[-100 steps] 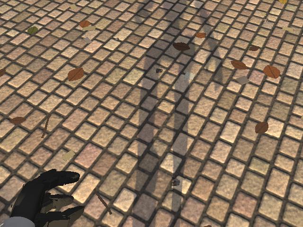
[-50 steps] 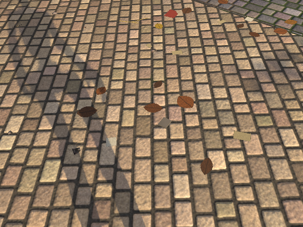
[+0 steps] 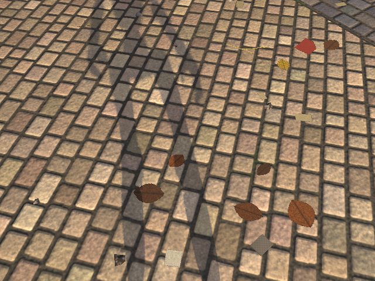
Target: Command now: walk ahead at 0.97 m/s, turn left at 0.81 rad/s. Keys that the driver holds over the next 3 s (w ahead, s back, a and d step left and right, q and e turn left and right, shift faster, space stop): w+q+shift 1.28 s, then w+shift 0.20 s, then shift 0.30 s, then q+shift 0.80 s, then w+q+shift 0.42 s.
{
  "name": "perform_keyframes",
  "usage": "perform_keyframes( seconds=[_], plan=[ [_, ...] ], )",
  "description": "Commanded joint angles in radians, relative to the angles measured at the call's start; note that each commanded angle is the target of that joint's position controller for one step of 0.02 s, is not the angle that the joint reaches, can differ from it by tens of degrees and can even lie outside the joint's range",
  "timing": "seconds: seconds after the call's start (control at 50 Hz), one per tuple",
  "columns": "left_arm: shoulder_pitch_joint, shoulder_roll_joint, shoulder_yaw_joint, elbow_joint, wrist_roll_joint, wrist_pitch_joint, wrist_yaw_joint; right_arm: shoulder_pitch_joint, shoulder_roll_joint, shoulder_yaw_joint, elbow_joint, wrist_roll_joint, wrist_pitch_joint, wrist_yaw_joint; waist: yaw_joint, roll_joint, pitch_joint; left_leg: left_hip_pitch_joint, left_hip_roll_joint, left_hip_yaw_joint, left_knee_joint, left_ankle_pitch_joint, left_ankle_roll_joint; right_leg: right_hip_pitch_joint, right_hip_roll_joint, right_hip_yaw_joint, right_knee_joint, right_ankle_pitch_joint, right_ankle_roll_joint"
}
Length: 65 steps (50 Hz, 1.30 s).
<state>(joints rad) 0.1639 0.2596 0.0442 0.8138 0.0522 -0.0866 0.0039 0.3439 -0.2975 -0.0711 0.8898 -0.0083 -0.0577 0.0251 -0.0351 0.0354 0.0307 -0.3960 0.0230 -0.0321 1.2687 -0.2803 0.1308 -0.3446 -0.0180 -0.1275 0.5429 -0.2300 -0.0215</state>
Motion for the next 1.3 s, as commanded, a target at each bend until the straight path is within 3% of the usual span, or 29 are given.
perform_keyframes(
  seconds=[0.02, 0.16, 0.22, 0.26, 0.3, 0.32, 0.34, 0.36, 0.38, 0.42, 0.44, 0.5, 0.56, 0.68, 0.72, 0.74, 0.76, 0.78, 0.8, 0.84, 0.96, 1.06, 1.12, 1.18, 1.2, 1.22, 1.24, 1.26, 1.3],
  plan=[
    [0.121, 0.036, 0.013, 0.02, -0.022, -0.03, 0.0, -0.041, 0.028, 0.01, -0.113, -0.023, 0.032, 0.029, 0.023, -0.124, -0.009, -0.303, 0.123, -0.04, 0.04, 0.044, -0.018, 0.205, -0.292, 0.309, -0.384, -0.174, -0.074],
    [0.149, 0.078, 0.019, 0.055, -0.026, -0.067, -0.003, -0.305, -0.005, 0.031, -0.239, -0.015, 0.06, 0.067, 0.0, -0.056, 0.122, -0.309, 0.098, 0.107, -0.306, 0.364, -0.006, 0.157, -0.186, -0.114, -0.494, 0.235, -0.028],
    [0.214, 0.132, 0.024, 0.069, -0.03, -0.058, 0.01, -0.381, -0.014, 0.036, -0.258, -0.016, 0.051, 0.076, 0.013, -0.045, 0.13, -0.217, 0.023, 0.217, -0.492, 0.386, 0.041, 0.303, -0.191, -0.194, -0.44, 0.716, -0.001],
    [0.248, 0.191, 0.036, 0.06, -0.028, -0.028, 0.027, -0.32, -0.048, 0.028, -0.235, -0.007, 0.046, 0.064, -0.028, -0.1, 0.048, -0.124, -0.061, 0.269, -0.524, 0.292, 0.067, 0.445, -0.211, -0.202, -0.266, 1.178, 0.013],
    [0.195, 0.252, 0.056, 0.031, -0.016, 0.015, 0.037, -0.047, -0.11, -0.003, -0.167, -0.001, 0.046, 0.042, -0.173, -0.155, -0.096, 0.153, -0.117, 0.245, -0.517, 0.134, 0.107, 0.435, -0.258, -0.174, 0.105, 1.373, -0.01],
    [0.167, 0.255, 0.06, 0.012, -0.01, 0.029, 0.03, 0.146, -0.159, -0.033, -0.104, -0.003, 0.042, 0.022, -0.243, -0.13, -0.18, 0.388, -0.14, 0.184, -0.579, 0.051, 0.135, 0.322, -0.26, -0.142, 0.397, 1.218, -0.031],
    [0.128, 0.219, 0.061, 0.003, -0.022, 0.028, 0.014, 0.159, -0.202, -0.072, -0.09, 0.023, 0.057, -0.003, -0.247, 0.027, -0.17, 0.569, -0.091, 0.039, -0.675, -0.031, 0.164, 0.079, -0.093, -0.133, 0.806, 0.496, -0.006],
    [0.209, 0.068, 0.021, -0.106, -0.015, 0.004, -0.006, 0.025, -0.321, -0.08, -0.128, -0.023, 0.065, -0.001, -0.022, 0.238, -0.176, 0.783, 0.155, -0.491, -0.734, 0.083, 0.331, -0.413, 0.049, -0.027, 1.155, -0.275, 0.063],
    [0.081, 0.109, 0.014, -0.172, -0.021, -0.03, 0.0, 0.074, -0.326, -0.089, -0.161, -0.028, 0.074, -0.006, -0.108, 0.055, -0.301, 0.83, 0.234, -0.76, -0.942, -0.143, 0.4, -0.537, 0.045, 0.184, 1.184, -0.211, 0.057],
    [0.017, 0.124, 0.005, -0.181, -0.018, -0.052, 0.0, 0.037, -0.217, -0.066, -0.118, -0.016, 0.052, -0.021, -0.017, -0.134, -0.049, 0.507, 0.205, -0.663, -1.057, -0.143, 0.287, -0.502, -0.069, 0.218, 0.92, -0.119, 0.041],
    [0.024, 0.112, -0.001, -0.169, 0.0, -0.037, 0.003, 0.001, -0.199, -0.058, -0.121, -0.013, 0.034, -0.026, 0.025, -0.14, -0.004, 0.373, 0.153, -0.566, -1.051, -0.041, 0.259, -0.428, -0.09, 0.214, 0.86, -0.126, 0.049],
    [0.036, 0.095, -0.009, -0.173, 0.024, 0.026, -0.006, -0.035, -0.147, -0.033, -0.135, 0.001, -0.009, -0.026, 0.083, -0.131, 0.032, 0.113, 0.046, -0.404, -1.077, 0.055, 0.238, -0.284, -0.133, 0.193, 0.663, -0.14, 0.097],
    [-0.161, 0.063, -0.031, -0.256, 0.002, 0.03, -0.021, -0.004, -0.161, -0.04, -0.137, 0.0, -0.024, -0.018, 0.029, -0.084, 0.086, 0.003, -0.029, -0.33, -1.112, 0.151, 0.201, -0.221, -0.116, 0.144, 0.363, 0.095, 0.111],
    [-0.217, 0.11, -0.025, -0.292, -0.029, 0.017, -0.021, 0.051, -0.199, -0.062, -0.133, 0.011, -0.02, -0.015, -0.028, 0.018, 0.001, 0.217, -0.002, -0.366, -0.989, 0.49, 0.089, -0.014, -0.016, 0.151, -0.002, 0.3, 0.058],
    [-0.005, 0.195, 0.013, -0.238, -0.033, 0.011, 0.002, 0.017, -0.254, -0.073, -0.14, -0.001, -0.02, -0.016, 0.087, 0.011, -0.139, 0.276, -0.016, -0.359, -0.716, 0.749, 0.041, 0.221, 0.036, 0.145, 0.006, 0.117, 0.039],
    [0.213, 0.235, 0.034, -0.19, -0.031, 0.008, 0.02, -0.043, -0.259, -0.072, -0.152, -0.007, -0.025, -0.01, 0.221, -0.001, -0.233, 0.17, -0.055, -0.324, -0.457, 0.717, 0.017, 0.458, 0.001, 0.147, 0.021, 0.045, 0.029],
    [0.429, 0.302, 0.057, -0.156, 0.0, 0.004, 0.042, -0.068, -0.115, -0.032, -0.187, -0.012, -0.038, -0.012, 0.281, -0.151, -0.364, -0.012, -0.12, -0.257, -0.085, 0.255, 0.015, 0.693, -0.221, 0.383, 0.004, -0.332, 0.013],
    [0.314, 0.377, 0.066, -0.175, 0.029, 0.003, 0.032, 0.07, 0.0, 0.007, -0.256, 0.047, -0.036, -0.012, 0.107, -0.512, -0.467, -0.282, -0.199, -0.147, 0.155, -0.24, -0.016, 0.8, -0.488, 1.022, -0.285, -0.565, -0.076],
    [0.168, 0.282, 0.065, -0.203, 0.017, 0.013, 0.023, 0.023, -0.084, 0.01, -0.221, 0.015, -0.014, -0.024, 0.097, -0.326, -0.324, -0.397, -0.096, -0.109, 0.216, -0.119, -0.003, 0.653, -0.449, 1.05, -0.332, -0.759, -0.115],
    [0.106, 0.143, 0.031, -0.18, 0.008, 0.02, 0.016, -0.094, -0.127, -0.002, -0.216, -0.017, 0.008, 0.001, 0.094, -0.084, -0.112, -0.371, -0.004, -0.063, 0.113, -0.005, -0.017, 0.406, -0.344, 0.653, -0.294, -0.424, -0.093],
    [0.196, 0.087, 0.012, -0.048, -0.029, -0.03, -0.012, -0.267, -0.042, 0.034, -0.33, -0.03, 0.061, 0.055, 0.037, -0.1, 0.024, -0.41, 0.075, -0.025, 0.013, 0.121, -0.035, 0.239, -0.255, 0.154, -0.377, 0.134, -0.032],
    [0.227, 0.137, 0.02, -0.006, -0.023, -0.044, -0.004, -0.429, -0.052, 0.049, -0.382, -0.025, 0.062, 0.08, 0.041, -0.058, 0.122, -0.339, 0.043, 0.127, -0.339, 0.292, -0.005, 0.252, -0.189, -0.098, -0.453, 0.408, 0.002],
    [0.297, 0.196, 0.029, 0.008, -0.023, -0.028, 0.012, -0.443, -0.048, 0.052, -0.369, -0.022, 0.054, 0.08, 0.03, -0.093, 0.077, -0.179, -0.061, 0.247, -0.484, 0.25, 0.05, 0.375, -0.19, -0.17, -0.327, 1.044, 0.032],
    [0.237, 0.283, 0.053, -0.022, -0.016, 0.021, 0.033, -0.097, -0.135, 0.01, -0.266, -0.017, 0.048, 0.048, -0.163, -0.167, -0.114, 0.192, -0.144, 0.214, -0.516, 0.093, 0.11, 0.383, -0.26, -0.139, 0.148, 1.391, 0.014],
    [0.19, 0.277, 0.054, -0.049, -0.013, 0.032, 0.026, 0.12, -0.181, -0.022, -0.191, -0.015, 0.04, 0.026, -0.245, -0.133, -0.198, 0.477, -0.148, 0.139, -0.608, 0.075, 0.146, 0.218, -0.251, -0.121, 0.464, 1.201, -0.001],
    [0.158, 0.212, 0.048, -0.064, -0.013, 0.034, 0.008, 0.096, -0.232, -0.062, -0.175, 0.021, 0.054, -0.003, -0.197, 0.065, -0.173, 0.663, -0.064, -0.038, -0.669, 0.012, 0.166, -0.077, -0.056, -0.112, 0.847, 0.191, 0.022],
    [0.22, 0.143, 0.023, -0.197, -0.021, 0.012, 0.0, -0.007, -0.36, -0.076, -0.233, -0.026, 0.073, 0.0, -0.048, 0.209, -0.28, 0.902, 0.194, -0.607, -0.779, 0.059, 0.371, -0.484, 0.05, 0.015, 1.173, -0.274, 0.078],
    [0.111, 0.18, 0.017, -0.231, -0.023, -0.017, 0.0, 0.071, -0.326, -0.078, -0.254, -0.028, 0.08, -0.015, -0.122, 0.001, -0.344, 0.887, 0.236, -0.763, -0.935, -0.07, 0.389, -0.56, 0.015, 0.195, 1.154, -0.2, 0.07],
    [0.077, 0.161, 0.002, -0.224, -0.02, -0.028, 0.002, 0.023, -0.222, -0.054, -0.192, -0.016, 0.049, -0.03, -0.009, -0.138, -0.06, 0.524, 0.19, -0.624, -1.028, -0.001, 0.297, -0.494, -0.087, 0.207, 0.888, -0.141, 0.058]
  ],
)
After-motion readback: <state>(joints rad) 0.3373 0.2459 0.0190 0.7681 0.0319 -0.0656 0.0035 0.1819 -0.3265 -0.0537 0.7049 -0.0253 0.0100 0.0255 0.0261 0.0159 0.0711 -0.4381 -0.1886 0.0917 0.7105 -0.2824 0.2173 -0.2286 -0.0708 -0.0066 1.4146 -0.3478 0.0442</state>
